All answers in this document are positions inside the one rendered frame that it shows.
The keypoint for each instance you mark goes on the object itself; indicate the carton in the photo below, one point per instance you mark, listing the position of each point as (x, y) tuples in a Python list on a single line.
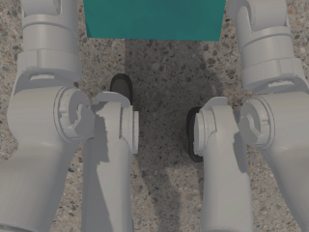
[(172, 20)]

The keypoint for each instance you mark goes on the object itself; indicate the robot right thigh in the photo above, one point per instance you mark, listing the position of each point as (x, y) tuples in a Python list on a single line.
[(227, 199)]

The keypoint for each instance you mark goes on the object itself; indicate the left robot forearm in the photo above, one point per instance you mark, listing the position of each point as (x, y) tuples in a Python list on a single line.
[(50, 45)]

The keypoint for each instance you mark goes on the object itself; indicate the robot left upper arm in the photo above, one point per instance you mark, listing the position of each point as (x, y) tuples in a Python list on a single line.
[(48, 124)]

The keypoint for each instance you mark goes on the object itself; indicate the right robot forearm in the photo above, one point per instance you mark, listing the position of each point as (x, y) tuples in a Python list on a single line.
[(266, 48)]

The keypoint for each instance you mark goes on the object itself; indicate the left robot foot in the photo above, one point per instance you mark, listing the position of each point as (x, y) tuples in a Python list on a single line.
[(121, 83)]

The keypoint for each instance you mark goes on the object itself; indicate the robot right upper arm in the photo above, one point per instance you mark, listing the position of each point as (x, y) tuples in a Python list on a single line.
[(278, 126)]

